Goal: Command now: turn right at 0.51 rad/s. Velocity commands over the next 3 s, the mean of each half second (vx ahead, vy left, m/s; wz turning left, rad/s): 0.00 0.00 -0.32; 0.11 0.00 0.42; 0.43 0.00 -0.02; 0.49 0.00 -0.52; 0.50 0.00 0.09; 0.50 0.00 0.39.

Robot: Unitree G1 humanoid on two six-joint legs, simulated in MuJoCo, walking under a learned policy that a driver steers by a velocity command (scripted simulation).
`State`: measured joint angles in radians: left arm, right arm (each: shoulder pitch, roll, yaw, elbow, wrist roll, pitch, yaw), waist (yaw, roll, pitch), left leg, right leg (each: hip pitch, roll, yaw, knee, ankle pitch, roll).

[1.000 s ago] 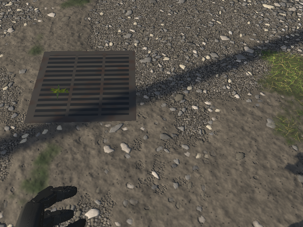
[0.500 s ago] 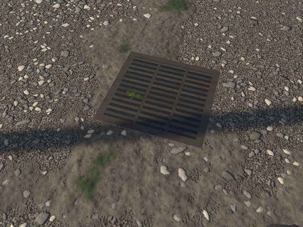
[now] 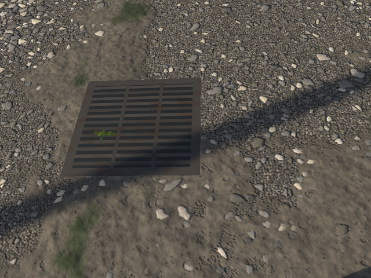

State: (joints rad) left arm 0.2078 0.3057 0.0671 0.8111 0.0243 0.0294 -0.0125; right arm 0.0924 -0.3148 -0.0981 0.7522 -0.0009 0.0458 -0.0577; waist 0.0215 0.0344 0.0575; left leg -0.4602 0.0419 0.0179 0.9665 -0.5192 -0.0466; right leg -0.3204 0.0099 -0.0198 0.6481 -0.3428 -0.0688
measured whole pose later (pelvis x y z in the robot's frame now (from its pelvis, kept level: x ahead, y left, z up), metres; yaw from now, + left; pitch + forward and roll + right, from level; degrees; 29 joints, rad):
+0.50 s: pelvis +0.02 +0.00 +0.01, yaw -8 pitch +0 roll +0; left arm 0.13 0.24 0.02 0.79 0.02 0.01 0.01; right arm 0.18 -0.29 -0.07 0.85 0.01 -0.01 -0.03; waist -0.01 0.03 0.02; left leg -0.26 0.05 -0.06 0.53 -0.20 -0.06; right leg -0.20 0.12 0.10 0.45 -0.24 -0.08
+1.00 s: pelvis +0.06 +0.01 +0.02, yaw +8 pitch +1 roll +0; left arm 0.32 0.27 0.06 0.79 0.01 -0.06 0.03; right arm 0.14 -0.34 -0.09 0.78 0.03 -0.01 0.00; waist 0.06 0.04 0.01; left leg -0.58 0.05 -0.09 1.00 -0.23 -0.04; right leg -0.05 0.02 -0.09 0.26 -0.24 -0.05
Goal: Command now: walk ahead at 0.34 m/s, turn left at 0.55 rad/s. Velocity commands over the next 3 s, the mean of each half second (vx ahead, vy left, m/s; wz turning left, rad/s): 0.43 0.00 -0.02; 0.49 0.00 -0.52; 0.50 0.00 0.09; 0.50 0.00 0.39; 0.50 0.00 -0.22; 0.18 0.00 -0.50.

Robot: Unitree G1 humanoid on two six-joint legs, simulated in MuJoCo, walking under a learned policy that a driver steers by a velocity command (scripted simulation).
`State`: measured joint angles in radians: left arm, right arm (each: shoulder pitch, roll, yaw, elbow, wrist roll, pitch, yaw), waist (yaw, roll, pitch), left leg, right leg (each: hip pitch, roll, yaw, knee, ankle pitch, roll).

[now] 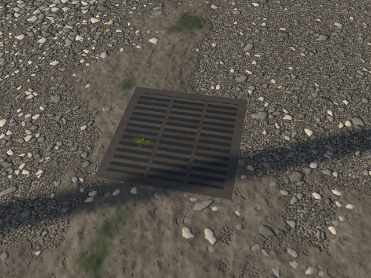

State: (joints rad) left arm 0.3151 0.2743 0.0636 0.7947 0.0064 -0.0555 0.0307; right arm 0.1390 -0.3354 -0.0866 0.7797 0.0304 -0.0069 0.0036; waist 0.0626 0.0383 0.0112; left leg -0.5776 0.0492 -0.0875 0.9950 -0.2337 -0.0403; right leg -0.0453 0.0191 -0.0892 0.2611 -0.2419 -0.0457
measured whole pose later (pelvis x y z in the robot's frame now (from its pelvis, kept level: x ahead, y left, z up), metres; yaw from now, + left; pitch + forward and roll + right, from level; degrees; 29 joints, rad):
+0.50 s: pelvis +0.22 +0.10 +0.00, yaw -4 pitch +0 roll +2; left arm 0.26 0.32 0.08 0.81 -0.03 -0.03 0.01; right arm 0.28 -0.26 -0.07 0.86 -0.02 -0.10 0.02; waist -0.03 -0.05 0.03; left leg -0.07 -0.04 0.16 0.28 -0.22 0.05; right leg -0.65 -0.12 0.08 1.06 -0.14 -0.01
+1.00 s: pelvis +0.49 +0.03 +0.00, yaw -21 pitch +1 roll +0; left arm 0.30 0.28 0.07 0.70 -0.01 -0.05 -0.02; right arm 0.12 -0.31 -0.06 0.72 -0.01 -0.11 0.00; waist 0.03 0.03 0.06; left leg -0.59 0.11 -0.08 1.06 -0.28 -0.04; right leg -0.23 0.11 0.04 0.37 -0.16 -0.11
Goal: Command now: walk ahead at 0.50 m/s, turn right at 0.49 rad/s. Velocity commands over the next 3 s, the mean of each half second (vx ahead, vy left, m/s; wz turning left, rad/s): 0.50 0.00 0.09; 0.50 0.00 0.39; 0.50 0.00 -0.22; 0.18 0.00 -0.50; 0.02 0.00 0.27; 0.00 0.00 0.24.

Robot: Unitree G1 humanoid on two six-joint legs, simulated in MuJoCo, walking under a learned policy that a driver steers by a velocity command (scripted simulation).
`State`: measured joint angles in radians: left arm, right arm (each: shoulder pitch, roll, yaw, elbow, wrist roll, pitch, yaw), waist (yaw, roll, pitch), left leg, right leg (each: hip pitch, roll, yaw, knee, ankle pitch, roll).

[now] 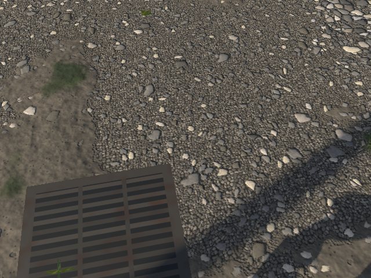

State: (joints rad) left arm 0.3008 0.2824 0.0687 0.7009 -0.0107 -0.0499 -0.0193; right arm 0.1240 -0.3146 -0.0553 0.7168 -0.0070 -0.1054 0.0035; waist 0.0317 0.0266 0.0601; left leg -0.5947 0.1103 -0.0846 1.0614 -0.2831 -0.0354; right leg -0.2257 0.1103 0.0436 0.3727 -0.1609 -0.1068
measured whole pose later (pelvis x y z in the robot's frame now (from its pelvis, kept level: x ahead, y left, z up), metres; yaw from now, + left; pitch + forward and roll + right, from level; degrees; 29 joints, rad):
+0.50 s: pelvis +0.29 +0.10 +0.00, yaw +6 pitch +1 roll -1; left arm 0.19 0.30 0.05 0.67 0.02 -0.09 0.00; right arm 0.33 -0.27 -0.04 0.75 0.01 -0.07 0.03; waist -0.04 -0.03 0.04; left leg -0.24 -0.11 -0.06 0.37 -0.15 0.10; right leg -0.57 -0.06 0.07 1.01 -0.27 0.01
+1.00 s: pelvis +0.58 +0.10 +0.00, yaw +19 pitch +1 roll -2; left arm 0.28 0.26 0.06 0.76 0.00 -0.10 -0.02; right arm 0.26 -0.31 -0.05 0.74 0.01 -0.05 0.00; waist 0.02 0.05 0.02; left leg -0.52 0.03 -0.06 1.07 -0.34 0.01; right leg -0.21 0.07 0.01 0.36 -0.17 -0.05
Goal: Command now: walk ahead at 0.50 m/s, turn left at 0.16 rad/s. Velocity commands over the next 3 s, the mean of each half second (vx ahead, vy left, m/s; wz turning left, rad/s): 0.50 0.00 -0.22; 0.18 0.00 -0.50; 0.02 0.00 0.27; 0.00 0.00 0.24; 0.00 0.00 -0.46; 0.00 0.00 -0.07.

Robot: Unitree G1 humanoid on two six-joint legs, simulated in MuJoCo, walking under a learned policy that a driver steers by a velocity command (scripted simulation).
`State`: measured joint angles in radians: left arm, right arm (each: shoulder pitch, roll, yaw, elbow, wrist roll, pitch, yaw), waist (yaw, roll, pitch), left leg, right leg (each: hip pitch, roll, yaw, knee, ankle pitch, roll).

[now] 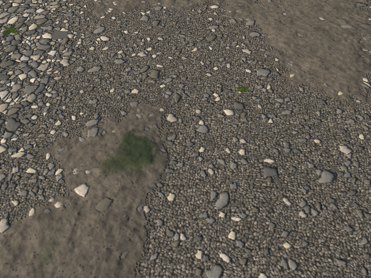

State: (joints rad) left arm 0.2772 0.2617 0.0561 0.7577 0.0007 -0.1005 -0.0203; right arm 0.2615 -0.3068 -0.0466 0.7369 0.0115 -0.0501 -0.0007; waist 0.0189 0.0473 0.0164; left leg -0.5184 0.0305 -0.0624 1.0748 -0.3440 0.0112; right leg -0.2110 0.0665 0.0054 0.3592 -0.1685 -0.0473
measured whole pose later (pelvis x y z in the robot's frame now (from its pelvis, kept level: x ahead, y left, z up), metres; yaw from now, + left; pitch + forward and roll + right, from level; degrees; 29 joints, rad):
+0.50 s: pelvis +0.26 +0.05 +0.00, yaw -10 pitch +1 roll +1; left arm 0.26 0.32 0.07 0.75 -0.03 -0.03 0.00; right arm 0.27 -0.27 -0.06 0.78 -0.01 -0.09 0.01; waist -0.02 -0.05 0.02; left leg -0.17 -0.01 0.11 0.34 -0.19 0.03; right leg -0.60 -0.08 0.05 1.08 -0.27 0.02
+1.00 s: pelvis +0.40 -0.01 -0.01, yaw -25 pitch +2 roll +1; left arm 0.17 0.29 0.06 0.63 0.01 0.01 0.01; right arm 0.11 -0.31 -0.05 0.74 -0.01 0.00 -0.03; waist 0.02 0.02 0.07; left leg -0.56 0.04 -0.07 0.97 -0.37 -0.07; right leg -0.40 0.09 0.07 0.46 -0.09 -0.07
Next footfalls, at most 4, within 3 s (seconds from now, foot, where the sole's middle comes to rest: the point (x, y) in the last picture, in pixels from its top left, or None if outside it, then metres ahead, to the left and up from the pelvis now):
0.28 left None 0.31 0.16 -0.78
0.74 right None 0.48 -0.13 -0.78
1.14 left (174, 263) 0.54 0.10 -0.78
1.66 left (164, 273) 0.51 0.14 -0.78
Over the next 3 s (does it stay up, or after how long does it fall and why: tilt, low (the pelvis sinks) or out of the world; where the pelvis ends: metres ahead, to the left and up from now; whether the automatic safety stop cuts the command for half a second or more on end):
stays up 0.45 0.05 -0.01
